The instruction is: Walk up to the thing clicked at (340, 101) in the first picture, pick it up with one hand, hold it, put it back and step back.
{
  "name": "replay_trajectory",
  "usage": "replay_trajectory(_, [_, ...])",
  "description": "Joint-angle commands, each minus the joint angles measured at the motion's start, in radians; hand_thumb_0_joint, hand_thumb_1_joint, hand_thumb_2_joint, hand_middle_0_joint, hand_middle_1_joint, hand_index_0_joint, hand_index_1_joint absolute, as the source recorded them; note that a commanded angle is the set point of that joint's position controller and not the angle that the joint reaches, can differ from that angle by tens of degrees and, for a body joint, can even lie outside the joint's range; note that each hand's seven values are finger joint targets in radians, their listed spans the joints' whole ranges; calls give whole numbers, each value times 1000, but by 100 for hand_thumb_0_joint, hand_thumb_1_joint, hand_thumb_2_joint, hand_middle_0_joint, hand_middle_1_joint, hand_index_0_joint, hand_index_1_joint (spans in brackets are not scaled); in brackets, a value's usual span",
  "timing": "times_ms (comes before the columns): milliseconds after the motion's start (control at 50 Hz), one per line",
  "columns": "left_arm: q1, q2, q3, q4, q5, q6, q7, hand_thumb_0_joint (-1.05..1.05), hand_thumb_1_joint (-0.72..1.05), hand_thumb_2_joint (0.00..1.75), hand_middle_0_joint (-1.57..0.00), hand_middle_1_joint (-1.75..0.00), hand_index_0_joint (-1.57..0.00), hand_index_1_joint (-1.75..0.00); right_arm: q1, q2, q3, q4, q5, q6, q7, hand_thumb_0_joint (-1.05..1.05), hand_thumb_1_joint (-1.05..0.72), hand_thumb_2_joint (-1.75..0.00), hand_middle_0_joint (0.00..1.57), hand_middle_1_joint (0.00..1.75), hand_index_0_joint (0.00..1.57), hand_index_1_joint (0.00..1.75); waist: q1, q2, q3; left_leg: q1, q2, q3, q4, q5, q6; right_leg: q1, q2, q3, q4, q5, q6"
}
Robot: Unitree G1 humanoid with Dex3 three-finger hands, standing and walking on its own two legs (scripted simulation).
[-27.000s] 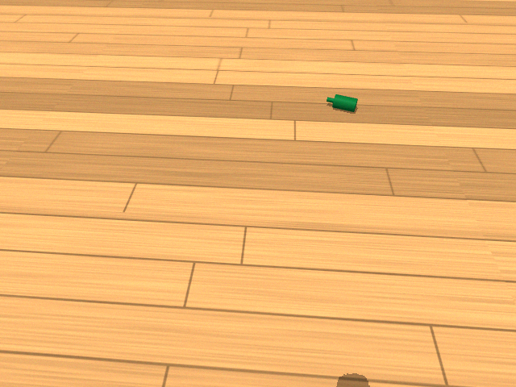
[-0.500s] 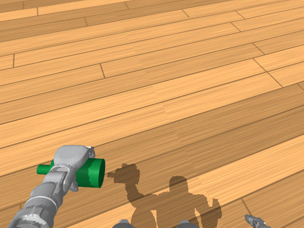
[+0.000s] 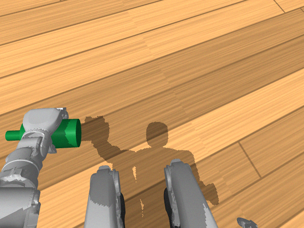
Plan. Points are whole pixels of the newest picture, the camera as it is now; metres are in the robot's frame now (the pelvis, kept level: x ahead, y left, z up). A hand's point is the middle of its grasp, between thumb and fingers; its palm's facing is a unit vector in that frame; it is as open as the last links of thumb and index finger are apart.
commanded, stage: crouch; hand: left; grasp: from above
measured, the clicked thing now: (44, 134) +0.41 +0.29 -0.17
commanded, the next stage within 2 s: lower in 0.98 s
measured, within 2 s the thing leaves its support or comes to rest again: neither
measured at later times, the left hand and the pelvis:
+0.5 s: hand (64, 135) +0.43 +0.27 -0.28, palm faces -0.47 -0.01 -0.88, open 11.1 cm; pelvis +0.00 -0.01 -0.10, yaw -3 degrees
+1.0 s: hand (68, 136) +0.44 +0.27 -0.33, palm faces -0.46 -0.01 -0.89, open 11.1 cm; pelvis -0.01 -0.01 -0.16, yaw -4 degrees
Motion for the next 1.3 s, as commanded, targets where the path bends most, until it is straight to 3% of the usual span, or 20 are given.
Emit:
replay_trajectory(0, [-403, 291, 72, -195, -3, -35, 69, 0, 72, 101, -107, -75, -107, -76, 132, -217, -70, -50, -14, -30, 3, 0, -89, -90, 20, 30, 20, 30, -13, 126, -637, 465, -21, -41, -150, 43, -2, 101, 18, -69, -136, 82, -75])
replay_trajectory(80, [-472, 361, 114, -229, 26, -56, 96, 0, 72, 101, -109, -75, -108, -76, 150, -217, -57, -29, -31, -38, 22, 0, -90, -90, 20, 30, 20, 30, -7, 209, -702, 475, -17, -44, -73, 148, -10, 37, 18, -77, -46, 146, -78])
replay_trajectory(120, [-385, 336, 113, -119, 39, -49, 103, 0, 71, 98, -108, -73, -108, -74, 160, -223, -60, -24, -37, -37, 32, 0, -90, -90, 20, 30, 20, 30, -15, 174, -672, 451, -17, -34, -26, 180, -4, 26, 17, -79, -36, 173, -71])
replay_trajectory(180, [-468, 372, 129, -173, 46, -55, 111, 0, 72, 99, -109, -73, -108, -74, 167, -221, -59, -20, -47, -38, 50, 0, -91, -90, 20, 30, 20, 30, -12, 220, -711, 447, -14, -26, 20, 222, -5, 6, 23, -83, 8, 200, -75])
replay_trajectory(200, [-421, 364, 128, -103, 51, -46, 111, 0, 72, 96, -108, -74, -108, -75, 162, -227, -58, -24, -47, -39, 54, 0, -91, -90, 20, 30, 20, 30, -6, 224, -679, 434, -12, -31, 19, 205, -9, -16, 19, -87, 24, 184, -76])
replay_trajectory(240, [-491, 377, 130, -152, 49, -51, 115, 0, 72, 98, -109, -73, -108, -74, 161, -229, -62, -21, -51, -38, 62, 0, -91, -90, 20, 30, 20, 30, -18, 238, -678, 403, -10, -31, 38, 168, -7, -36, 23, -93, 42, 169, -76])
replay_trajectory(260, [-424, 358, 124, -85, 50, -42, 113, 0, 73, 98, -111, -72, -110, -73, 158, -227, -56, -28, -51, -37, 66, 0, -91, -90, 20, 30, 20, 30, -12, 223, -655, 392, -10, -30, 45, 168, -6, -40, 25, -94, 46, 165, -77])
replay_trajectory(320, [-445, 403, 148, -129, 46, -47, 107, 0, 75, 99, -112, -73, -111, -75, 159, -231, -56, -26, -54, -34, 77, 0, -91, -91, 20, 30, 20, 30, -7, 237, -684, 359, -11, -18, 88, 185, -3, -26, 31, -92, 76, 188, -75])
replay_trajectory(340, [-409, 367, 135, -104, 40, -44, 102, 0, 75, 100, -112, -72, -110, -74, 158, -230, -57, -30, -55, -35, 81, 0, -91, -90, 20, 30, 20, 30, -13, 228, -673, 360, -8, -23, 99, 202, -4, -34, 28, -95, 84, 199, -72])
replay_trajectory(380, [-429, 377, 137, -106, 32, -46, 94, 0, 73, 100, -111, -73, -109, -75, 153, -234, -57, -29, -56, -32, 86, 0, -91, -91, 20, 30, 20, 30, -23, 222, -669, 344, -6, -25, 124, 217, -2, -53, 32, -97, 104, 210, -71])
replay_trajectory(400, [-467, 421, 154, -141, 32, -56, 94, 0, 73, 97, -109, -73, -109, -74, 157, -237, -58, -24, -56, -32, 88, 0, -91, -90, 20, 30, 20, 30, -19, 243, -662, 325, -5, -27, 129, 212, -4, -56, 31, -98, 120, 211, -73])
replay_trajectory(480, [-479, 439, 171, -142, 46, -78, 90, 0, 69, 97, -107, -72, -106, -73, 156, -239, -51, -20, -62, -26, 96, 0, -91, -91, 20, 30, 20, 30, -22, 225, -652, 278, -4, -25, 167, 187, -2, -85, 40, -104, 150, 199, -73])
replay_trajectory(520, [-440, 411, 146, -50, 46, -77, 88, 0, 69, 94, -106, -74, -106, -74, 144, -240, -46, -20, -61, -25, 99, 0, -91, -90, 20, 30, 20, 30, -31, 203, -603, 209, -7, -7, 194, 147, 6, -91, 44, -100, 149, 181, -68])
replay_trajectory(560, [-474, 469, 180, -91, 49, -88, 91, 0, 70, 95, -106, -74, -106, -74, 151, -243, -48, -14, -66, -25, 102, 0, -91, -90, 20, 30, 20, 30, -23, 216, -612, 205, -7, -11, 197, 127, 3, -93, 40, -100, 169, 163, -70])
replay_trajectory(640, [-469, 455, 163, -69, 52, -97, 87, 0, 69, 95, -107, -71, -106, -73, 141, -247, -45, -11, -67, -21, 104, 0, -91, -91, 20, 30, 20, 30, -22, 221, -629, 213, -5, -15, 225, 138, 2, -125, 46, -107, 198, 166, -71])
replay_trajectory(940, [-527, 535, 191, -16, 63, -107, 109, 0, 69, 96, -107, -72, -106, -73, 129, -261, -14, 0, -80, -20, 102, 0, -91, -90, 20, 30, 20, 30, -40, 237, -606, 108, -5, -6, 315, 102, 4, -170, 52, -125, 281, 156, -70])
replay_trajectory(1040, [-533, 543, 174, 15, 54, -101, 101, 0, 69, 91, -106, -72, -105, -73, 113, -264, 0, 0, -79, -24, 99, 0, -91, -90, 20, 30, 20, 30, -45, 243, -542, 58, -6, -7, 328, 56, 6, -204, 52, -133, 296, 121, -71])
replay_trajectory(1140, [-513, 540, 165, 45, 50, -109, 88, 0, 67, 92, -108, -67, -106, -69, 108, -262, 16, 4, -82, -19, 100, 0, -91, -90, 20, 30, 20, 30, -48, 213, -550, 22, -7, -7, 361, 68, 8, -181, 59, -135, 308, 133, -66])
replay_trajectory(1180, [-557, 546, 154, 50, 52, -122, 89, 0, 66, 93, -107, -67, -105, -70, 103, -264, 20, 7, -84, -18, 100, 0, -90, -90, 20, 30, 20, 30, -67, 204, -537, -10, -5, -9, 385, 67, 11, -187, 65, -139, 318, 136, -66])
replay_trajectory(1280, [-506, 573, 187, 61, 69, -144, 105, 0, 72, 92, -109, -71, -108, -72, 102, -276, 31, 9, -95, -16, 103, 0, -91, -90, 20, 30, 20, 30, -60, 238, -537, 29, -6, -17, 409, 115, 3, -198, 63, -156, 363, 171, -65])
